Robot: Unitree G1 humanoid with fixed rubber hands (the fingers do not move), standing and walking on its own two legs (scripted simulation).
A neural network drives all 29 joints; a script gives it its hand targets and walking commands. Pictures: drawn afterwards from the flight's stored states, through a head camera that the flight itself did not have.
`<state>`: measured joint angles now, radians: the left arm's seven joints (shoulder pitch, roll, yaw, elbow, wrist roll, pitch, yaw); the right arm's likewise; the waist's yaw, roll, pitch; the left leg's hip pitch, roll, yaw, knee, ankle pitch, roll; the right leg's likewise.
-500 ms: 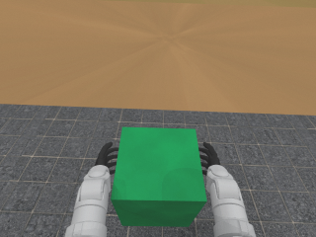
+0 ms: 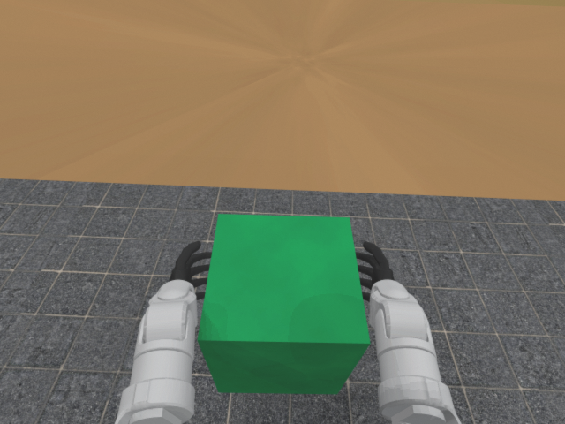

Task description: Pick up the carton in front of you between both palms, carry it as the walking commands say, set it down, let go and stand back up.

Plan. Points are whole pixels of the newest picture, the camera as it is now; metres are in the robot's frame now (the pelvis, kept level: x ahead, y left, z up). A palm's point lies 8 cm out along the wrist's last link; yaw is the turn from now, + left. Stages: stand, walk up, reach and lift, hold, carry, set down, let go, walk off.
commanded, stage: reach and lift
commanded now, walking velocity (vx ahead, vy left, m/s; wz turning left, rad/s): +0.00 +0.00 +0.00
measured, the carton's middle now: (281, 309) +0.31 +0.00 -0.05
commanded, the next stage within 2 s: hold in 0.50 s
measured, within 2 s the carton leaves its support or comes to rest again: neither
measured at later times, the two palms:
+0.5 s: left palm (181, 284) +0.30 +0.15 +0.04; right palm (382, 284) +0.30 -0.15 +0.04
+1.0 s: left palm (177, 277) +0.30 +0.15 +0.06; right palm (385, 276) +0.30 -0.15 +0.06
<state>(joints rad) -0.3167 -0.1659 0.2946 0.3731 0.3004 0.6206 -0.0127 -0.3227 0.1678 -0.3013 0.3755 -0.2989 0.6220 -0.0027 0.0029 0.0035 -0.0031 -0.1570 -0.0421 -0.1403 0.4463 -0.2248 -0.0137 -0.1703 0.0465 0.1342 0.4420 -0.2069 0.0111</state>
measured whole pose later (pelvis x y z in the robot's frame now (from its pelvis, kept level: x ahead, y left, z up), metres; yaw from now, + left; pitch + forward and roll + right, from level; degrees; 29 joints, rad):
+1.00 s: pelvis +0.01 +0.00 +0.00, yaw +1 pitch -2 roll +0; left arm -0.26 -0.15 0.20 0.19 0.25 0.79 0.00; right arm -0.26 0.15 -0.22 0.18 -0.25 0.79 -0.01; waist 0.00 0.01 -0.10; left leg -0.21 0.00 -0.07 0.51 -0.36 -0.01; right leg -0.21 0.00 0.05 0.49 -0.33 0.01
